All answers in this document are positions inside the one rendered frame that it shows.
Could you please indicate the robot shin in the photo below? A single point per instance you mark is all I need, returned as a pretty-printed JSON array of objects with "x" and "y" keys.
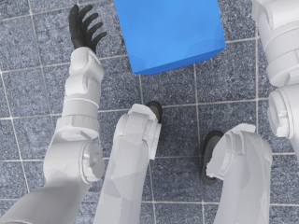
[
  {"x": 212, "y": 168},
  {"x": 138, "y": 108}
]

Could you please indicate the carton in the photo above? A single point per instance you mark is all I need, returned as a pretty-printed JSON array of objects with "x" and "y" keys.
[{"x": 162, "y": 35}]

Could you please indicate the robot left upper arm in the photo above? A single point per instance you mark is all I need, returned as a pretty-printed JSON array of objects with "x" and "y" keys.
[{"x": 70, "y": 168}]

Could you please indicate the robot right upper arm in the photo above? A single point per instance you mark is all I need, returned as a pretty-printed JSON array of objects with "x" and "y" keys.
[{"x": 283, "y": 114}]

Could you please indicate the robot left hand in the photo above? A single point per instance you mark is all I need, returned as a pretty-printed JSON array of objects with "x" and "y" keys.
[{"x": 80, "y": 37}]

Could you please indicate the left robot shin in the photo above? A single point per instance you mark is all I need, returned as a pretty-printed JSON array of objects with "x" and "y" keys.
[{"x": 138, "y": 108}]

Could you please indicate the right robot forearm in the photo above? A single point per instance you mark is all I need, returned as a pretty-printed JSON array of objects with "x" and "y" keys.
[{"x": 278, "y": 27}]

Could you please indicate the right robot shin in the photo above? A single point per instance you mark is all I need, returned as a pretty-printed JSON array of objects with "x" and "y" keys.
[{"x": 212, "y": 168}]

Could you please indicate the left robot forearm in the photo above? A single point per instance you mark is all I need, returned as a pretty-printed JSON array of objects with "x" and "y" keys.
[{"x": 79, "y": 120}]

